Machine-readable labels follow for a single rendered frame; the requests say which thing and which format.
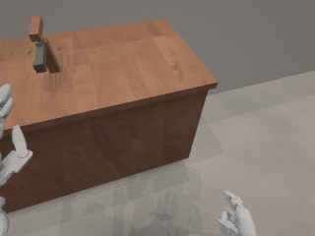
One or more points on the tap lever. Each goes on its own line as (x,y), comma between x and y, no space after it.
(39,63)

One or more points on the left robot hand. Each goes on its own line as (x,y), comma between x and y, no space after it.
(15,160)

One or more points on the right robot hand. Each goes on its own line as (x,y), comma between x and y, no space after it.
(236,223)

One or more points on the counter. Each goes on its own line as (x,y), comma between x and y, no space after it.
(114,102)

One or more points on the robot left forearm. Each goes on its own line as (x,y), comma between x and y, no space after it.
(4,218)

